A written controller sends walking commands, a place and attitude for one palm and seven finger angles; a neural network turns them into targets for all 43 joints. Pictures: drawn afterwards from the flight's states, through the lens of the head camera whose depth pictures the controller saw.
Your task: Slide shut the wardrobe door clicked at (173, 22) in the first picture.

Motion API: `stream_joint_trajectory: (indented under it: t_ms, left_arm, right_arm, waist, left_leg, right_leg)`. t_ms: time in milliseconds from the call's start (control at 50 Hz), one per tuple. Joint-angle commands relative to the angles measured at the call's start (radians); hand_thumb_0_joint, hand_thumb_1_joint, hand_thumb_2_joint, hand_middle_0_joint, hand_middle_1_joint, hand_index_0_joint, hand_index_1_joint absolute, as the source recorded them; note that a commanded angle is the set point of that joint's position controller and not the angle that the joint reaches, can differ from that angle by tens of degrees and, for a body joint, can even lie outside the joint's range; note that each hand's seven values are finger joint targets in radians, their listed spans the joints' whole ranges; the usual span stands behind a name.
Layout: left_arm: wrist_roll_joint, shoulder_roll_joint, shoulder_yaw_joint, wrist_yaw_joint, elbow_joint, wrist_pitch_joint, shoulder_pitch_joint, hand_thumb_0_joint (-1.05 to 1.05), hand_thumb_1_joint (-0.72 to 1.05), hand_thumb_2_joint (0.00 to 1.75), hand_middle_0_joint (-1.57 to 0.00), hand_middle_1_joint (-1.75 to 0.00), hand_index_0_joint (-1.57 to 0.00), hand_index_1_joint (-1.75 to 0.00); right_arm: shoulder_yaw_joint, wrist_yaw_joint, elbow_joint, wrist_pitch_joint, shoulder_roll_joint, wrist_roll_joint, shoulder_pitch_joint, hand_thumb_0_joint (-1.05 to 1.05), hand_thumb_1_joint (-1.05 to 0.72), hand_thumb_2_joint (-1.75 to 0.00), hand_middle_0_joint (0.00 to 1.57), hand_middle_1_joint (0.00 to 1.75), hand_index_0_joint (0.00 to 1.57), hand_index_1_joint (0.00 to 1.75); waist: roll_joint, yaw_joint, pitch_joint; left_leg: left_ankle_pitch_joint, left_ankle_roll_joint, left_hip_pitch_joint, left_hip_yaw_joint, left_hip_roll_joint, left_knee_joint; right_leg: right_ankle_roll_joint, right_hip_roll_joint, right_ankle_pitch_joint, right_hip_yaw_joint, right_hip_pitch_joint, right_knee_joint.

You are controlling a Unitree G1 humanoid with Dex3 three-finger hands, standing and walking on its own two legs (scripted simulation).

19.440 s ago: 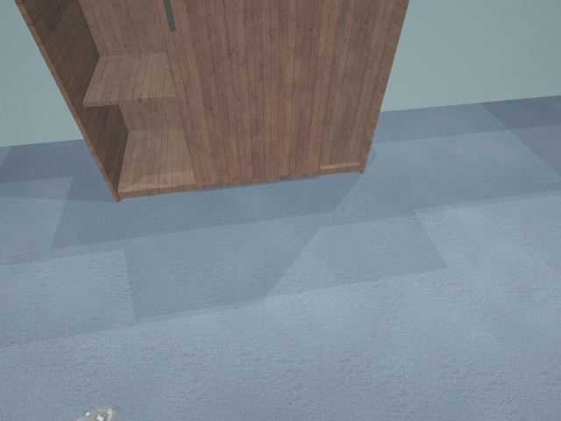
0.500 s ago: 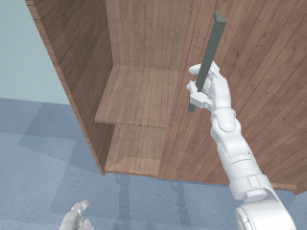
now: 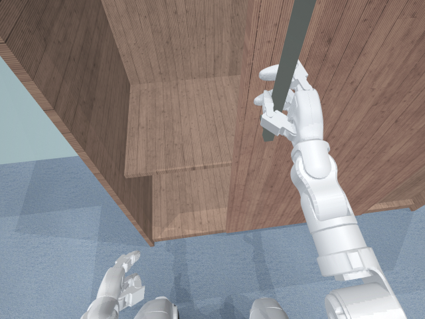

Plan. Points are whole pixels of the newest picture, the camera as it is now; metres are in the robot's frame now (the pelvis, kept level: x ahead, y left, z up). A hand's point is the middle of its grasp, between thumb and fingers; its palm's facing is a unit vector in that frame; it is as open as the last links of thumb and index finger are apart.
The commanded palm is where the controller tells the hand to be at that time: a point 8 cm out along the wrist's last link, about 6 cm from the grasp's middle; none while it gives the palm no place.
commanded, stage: step sideways, sliding the door along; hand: right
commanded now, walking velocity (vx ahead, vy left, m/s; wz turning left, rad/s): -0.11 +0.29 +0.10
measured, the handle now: (278, 76) +0.45 -0.13 +0.19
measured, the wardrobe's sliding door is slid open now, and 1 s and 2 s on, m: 0.33 0.12 0.00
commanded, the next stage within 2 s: stop walking and hold the door there in 1.56 s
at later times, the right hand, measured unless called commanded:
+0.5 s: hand (220, 119) +0.39 -0.03 +0.15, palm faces +0.14 +0.99 -0.06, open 5.9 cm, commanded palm +0.37 -0.01 +0.16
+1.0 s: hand (131, 129) +0.38 +0.11 +0.15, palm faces +0.09 +0.99 -0.06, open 5.9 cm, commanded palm +0.35 +0.13 +0.16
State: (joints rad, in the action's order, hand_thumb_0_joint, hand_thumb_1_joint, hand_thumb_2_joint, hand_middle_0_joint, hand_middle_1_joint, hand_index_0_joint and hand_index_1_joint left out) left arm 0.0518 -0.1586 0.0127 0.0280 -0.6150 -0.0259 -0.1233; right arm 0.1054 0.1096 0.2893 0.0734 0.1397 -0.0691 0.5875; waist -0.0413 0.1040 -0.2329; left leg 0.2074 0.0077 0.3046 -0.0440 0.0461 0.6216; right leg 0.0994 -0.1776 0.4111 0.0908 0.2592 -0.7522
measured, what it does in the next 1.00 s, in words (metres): steps to the left: right foot, then left foot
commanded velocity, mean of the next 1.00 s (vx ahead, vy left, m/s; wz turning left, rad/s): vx -0.09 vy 0.29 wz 0.21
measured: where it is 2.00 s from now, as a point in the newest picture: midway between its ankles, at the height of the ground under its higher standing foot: outside the picture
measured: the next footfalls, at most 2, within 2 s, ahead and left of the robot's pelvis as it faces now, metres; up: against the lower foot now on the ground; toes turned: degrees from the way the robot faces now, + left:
right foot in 0.70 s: +0.04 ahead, -0.05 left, +0.00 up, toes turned -11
left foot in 0.90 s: +0.07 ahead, +0.32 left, +0.00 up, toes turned +1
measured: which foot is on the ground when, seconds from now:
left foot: down 0.00-0.70, up 0.72-0.88, down 0.90-1.00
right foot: down 0.00-0.54, up 0.56-0.68, down 0.70-0.94, up 0.96-1.00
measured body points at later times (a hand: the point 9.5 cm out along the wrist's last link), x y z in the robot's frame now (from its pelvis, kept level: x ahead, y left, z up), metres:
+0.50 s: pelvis +0.02 +0.11 +0.01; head +0.10 +0.10 +0.45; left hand +0.25 +0.30 -0.09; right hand +0.38 -0.08 +0.16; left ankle +0.05 +0.21 -0.71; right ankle -0.01 -0.12 -0.71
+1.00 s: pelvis +0.02 +0.23 +0.01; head +0.11 +0.23 +0.45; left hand +0.26 +0.39 -0.11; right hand +0.37 +0.06 +0.16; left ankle +0.03 +0.31 -0.71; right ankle +0.00 -0.01 -0.69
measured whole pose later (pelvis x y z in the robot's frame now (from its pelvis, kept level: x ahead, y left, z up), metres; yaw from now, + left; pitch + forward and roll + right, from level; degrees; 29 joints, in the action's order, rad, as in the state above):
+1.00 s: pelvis +0.02 +0.23 +0.01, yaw -2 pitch -3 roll +0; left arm 0.04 -0.15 0.00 -0.01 -0.59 -0.03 -0.01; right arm 0.10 0.14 0.01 0.13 0.09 -0.05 0.35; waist -0.05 0.09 -0.26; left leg 0.37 0.06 0.27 -0.08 -0.01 0.70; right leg 0.04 -0.23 0.39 0.01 0.29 -0.79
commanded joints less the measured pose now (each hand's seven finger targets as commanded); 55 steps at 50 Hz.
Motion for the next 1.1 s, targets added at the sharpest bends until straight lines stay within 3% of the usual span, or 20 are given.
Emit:
stream_joint_trajectory:
  t_ms: [0,40,60,100,120,220,320,360,400,460,560,640,680,800,860,920,960,1020,1060,1080]
  left_arm:
    - [0.0,-0.091,-0.06,0.016,0.093,0.064,0.084,0.0,0.9,0.9,-0.2,-0.3,-0.2,-0.3]
    - [-0.006,-0.108,-0.066,0.024,0.058,0.07,0.112,0.0,0.9,0.9,-0.2,-0.3,-0.2,-0.3]
    - [-0.014,-0.106,-0.06,0.023,0.055,0.073,0.115,0.0,0.9,0.9,-0.2,-0.3,-0.2,-0.3]
    - [-0.031,-0.144,-0.077,0.008,0.109,0.068,0.143,0.0,0.9,0.9,-0.2,-0.3,-0.2,-0.3]
    - [-0.029,-0.118,-0.075,-0.02,0.11,0.066,0.132,0.0,0.9,0.9,-0.2,-0.3,-0.2,-0.3]
    - [-0.008,-0.137,-0.08,-0.05,0.161,0.057,0.118,0.0,0.9,0.9,-0.2,-0.3,-0.2,-0.3]
    - [-0.008,-0.099,-0.078,-0.007,0.142,0.076,0.123,0.0,0.9,0.9,-0.2,-0.3,-0.2,-0.3]
    - [-0.018,-0.1,-0.073,0.0,0.129,0.089,0.126,0.0,0.9,0.9,-0.2,-0.3,-0.2,-0.3]
    - [-0.029,-0.15,-0.096,-0.018,0.155,0.085,0.13,0.0,0.9,0.9,-0.2,-0.3,-0.2,-0.3]
    - [-0.019,-0.131,-0.086,-0.059,0.182,0.078,0.136,0.0,0.9,0.9,-0.2,-0.3,-0.2,-0.3]
    - [-0.007,-0.091,-0.078,-0.023,0.186,0.082,0.131,0.0,0.9,0.9,-0.2,-0.3,-0.2,-0.3]
    - [-0.02,-0.099,-0.07,-0.013,0.144,0.088,0.133,0.0,0.9,0.9,-0.2,-0.3,-0.2,-0.3]
    - [-0.028,-0.169,-0.104,-0.051,0.189,0.071,0.141,0.0,0.9,0.9,-0.2,-0.3,-0.2,-0.3]
    - [-0.024,-0.141,-0.076,-0.07,0.205,0.052,0.129,0.0,0.9,0.9,-0.2,-0.3,-0.2,-0.3]
    - [-0.007,-0.118,-0.063,-0.056,0.215,0.043,0.138,0.0,0.9,0.9,-0.2,-0.3,-0.2,-0.3]
    - [-0.003,-0.09,-0.073,-0.025,0.183,0.05,0.122,0.0,0.9,0.9,-0.2,-0.3,-0.2,-0.3]
    - [-0.029,-0.066,-0.059,-0.014,0.163,0.072,0.124,0.0,0.9,0.9,-0.2,-0.3,-0.2,-0.3]
    - [-0.029,-0.082,-0.068,-0.008,0.129,0.084,0.127,0.0,0.9,0.9,-0.2,-0.3,-0.2,-0.3]
    - [-0.039,-0.162,-0.104,-0.046,0.178,0.073,0.135,0.0,0.9,0.9,-0.2,-0.3,-0.2,-0.3]
    - [-0.039,-0.148,-0.097,-0.064,0.197,0.071,0.159,0.0,0.9,0.9,-0.2,-0.3,-0.2,-0.3]
  right_arm:
    - [0.219,-0.066,-0.354,0.119,-0.134,0.061,0.525,0.0,-0.9,-0.9,0.45,1.4,0.45,1.4]
    - [0.218,-0.047,-0.381,0.119,-0.155,0.05,0.528,0.0,-0.9,-0.9,0.45,1.4,0.45,1.4]
    - [0.238,-0.047,-0.41,0.127,-0.185,0.04,0.535,0.0,-0.9,-0.9,0.45,1.4,0.45,1.4]
    - [0.295,-0.063,-0.494,0.158,-0.226,0.016,0.539,0.0,-0.9,-0.9,0.45,1.4,0.45,1.4]
    - [0.286,-0.072,-0.488,0.165,-0.202,0.028,0.514,0.0,-0.9,-0.9,0.45,1.4,0.45,1.4]
    - [0.225,-0.077,-0.473,0.17,-0.147,0.057,0.402,0.0,-0.9,-0.9,0.45,1.4,0.45,1.4]
    - [0.197,-0.071,-0.501,0.153,-0.108,0.057,0.316,0.0,-0.9,-0.9,0.45,1.4,0.45,1.4]
    - [0.217,-0.067,-0.561,0.164,-0.133,0.044,0.318,0.0,-0.9,-0.9,0.45,1.4,0.45,1.4]
    - [0.236,-0.08,-0.593,0.171,-0.16,0.026,0.292,0.0,-0.9,-0.9,0.45,1.4,0.45,1.4]
    - [0.227,-0.078,-0.557,0.179,-0.156,0.05,0.271,0.0,-0.9,-0.9,0.45,1.4,0.45,1.4]
    - [0.196,-0.071,-0.556,0.156,-0.093,0.064,0.205,0.0,-0.9,-0.9,0.45,1.4,0.45,1.4]
    - [0.252,-0.053,-0.689,0.184,-0.129,0.036,0.276,0.0,-0.9,-0.9,0.45,1.4,0.45,1.4]
    - [0.282,-0.084,-0.62,0.178,-0.19,0.023,0.211,0.0,-0.9,-0.9,0.45,1.4,0.45,1.4]
    - [0.282,-0.085,-0.557,0.158,-0.189,0.066,0.278,0.0,-0.9,-0.9,0.45,1.4,0.45,1.4]
    - [0.279,-0.089,-0.589,0.161,-0.177,0.076,0.281,0.0,-0.9,-0.9,0.45,1.4,0.45,1.4]
    - [0.201,-0.065,-0.593,0.153,-0.086,0.07,0.201,0.0,-0.9,-0.9,0.45,1.4,0.45,1.4]
    - [0.233,-0.064,-0.638,0.15,-0.121,0.066,0.168,0.0,-0.9,-0.9,0.45,1.4,0.45,1.4]
    - [0.275,-0.054,-0.717,0.18,-0.157,0.041,0.222,0.0,-0.9,-0.9,0.45,1.4,0.45,1.4]
    - [0.306,-0.088,-0.642,0.178,-0.21,0.032,0.17,0.0,-0.9,-0.9,0.45,1.4,0.45,1.4]
    - [0.307,-0.097,-0.687,0.186,-0.211,0.054,0.227,0.0,-0.9,-0.9,0.45,1.4,0.45,1.4]
  waist:
    - [0.34,-0.165,0.503]
    - [0.299,-0.172,0.48]
    - [0.166,-0.189,0.513]
    - [-0.319,-0.18,0.49]
    - [-0.321,-0.156,0.484]
    - [-0.053,-0.136,0.56]
    - [0.304,-0.14,0.559]
    - [0.157,-0.154,0.579]
    - [-0.115,-0.148,0.603]
    - [-0.216,-0.122,0.505]
    - [0.343,-0.126,0.565]
    - [0.131,-0.17,0.602]
    - [-0.121,-0.129,0.618]
    - [-0.187,-0.131,0.494]
    - [-0.128,-0.143,0.506]
    - [0.337,-0.149,0.573]
    - [0.352,-0.137,0.58]
    - [0.182,-0.175,0.613]
    - [-0.097,-0.141,0.614]
    - [-0.17,-0.134,0.539]
  left_leg:
    - [-0.506,0.126,-0.249,0.196,0.17,-0.205]
    - [-0.496,0.149,-0.178,0.173,0.18,-0.159]
    - [-0.477,0.095,-0.155,0.078,0.13,-0.01]
    - [0.133,-0.017,0.184,-0.008,-0.012,0.377]
    - [0.284,0.003,0.202,0.057,0.002,0.435]
    - [-0.13,0.013,-0.182,0.011,-0.032,-0.095]
    - [-0.973,0.113,-0.376,0.229,0.157,-0.075]
    - [-0.875,0.069,-0.311,0.161,0.124,0.014]
    - [-0.294,-0.02,-0.059,0.061,0.011,0.16]
    - [0.151,0.01,-0.045,0.052,-0.014,0.096]
    - [-1.076,0.135,-0.407,0.325,0.18,-0.102]
    - [-0.881,0.079,-0.285,0.204,0.116,0.105]
    - [0.17,-0.015,0.092,0.107,-0.016,0.354]
    - [0.164,-0.004,0.034,0.004,-0.01,0.179]
    - [-0.094,-0.005,-0.105,-0.031,-0.025,-0.059]
    - [-1.07,0.13,-0.365,0.274,0.159,-0.089]
    - [-1.142,0.146,-0.412,0.289,0.182,-0.046]
    - [-0.994,0.084,-0.314,0.187,0.132,0.136]
    - [0.087,-0.009,0.126,0.088,-0.009,0.398]
    - [0.293,-0.015,0.17,0.097,-0.026,0.454]
  right_leg:
    - [-0.079,0.143,-0.036,-0.119,-0.008,-0.184]
    - [-0.098,0.114,0.031,-0.084,-0.058,-0.063]
    - [-0.111,0.083,-0.151,-0.078,-0.17,0.188]
    - [-0.273,-0.252,-0.951,0.269,-0.383,0.325]
    - [-0.309,-0.248,-1.034,0.212,-0.408,0.264]
    - [-0.166,-0.145,-0.871,-0.017,-0.309,0.02]
    - [-0.082,0.067,-0.058,-0.117,-0.006,-0.014]
    - [-0.099,0.01,-0.315,-0.127,-0.131,0.202]
    - [-0.201,-0.227,-0.949,0.038,-0.382,0.246]
    - [-0.209,-0.272,-1.008,-0.041,-0.328,0.188]
    - [-0.078,0.085,0.1,-0.121,0.069,-0.182]
    - [-0.106,-0.013,-0.406,-0.138,-0.221,0.337]
    - [-0.296,-0.378,-1.11,0.155,-0.476,0.33]
    - [-0.205,-0.278,-0.947,-0.131,-0.372,0.196]
    - [-0.181,-0.212,-0.782,-0.145,-0.32,0.081]
    - [-0.072,0.039,-0.132,-0.189,-0.031,-0.133]
    - [-0.092,0.092,0.112,-0.132,0.071,-0.112]
    - [-0.111,0.0,-0.437,-0.152,-0.193,0.318]
    - [-0.285,-0.35,-1.219,0.12,-0.545,0.327]
    - [-0.327,-0.379,-1.147,0.076,-0.452,0.308]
